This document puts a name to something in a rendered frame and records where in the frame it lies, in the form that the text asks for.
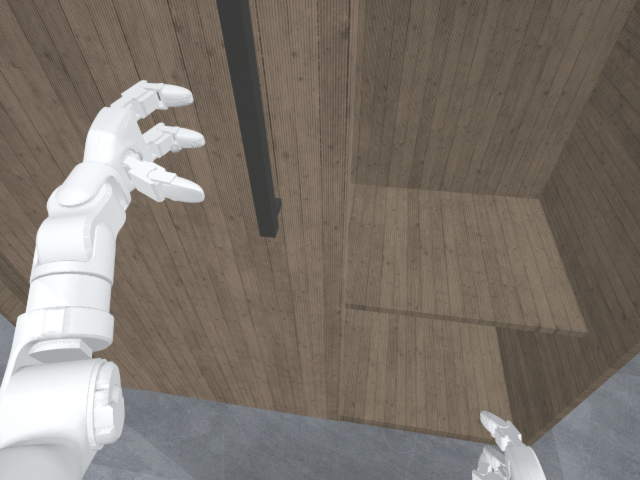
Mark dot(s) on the robot left upper arm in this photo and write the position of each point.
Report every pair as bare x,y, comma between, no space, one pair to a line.
54,418

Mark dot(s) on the left robot hand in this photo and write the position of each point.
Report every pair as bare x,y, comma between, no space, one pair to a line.
114,137

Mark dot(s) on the right robot hand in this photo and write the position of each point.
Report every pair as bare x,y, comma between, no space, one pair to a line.
519,463

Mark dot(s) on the handle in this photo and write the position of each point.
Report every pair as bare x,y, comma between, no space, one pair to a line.
238,39

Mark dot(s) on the left robot forearm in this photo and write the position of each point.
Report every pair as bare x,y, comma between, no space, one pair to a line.
67,315

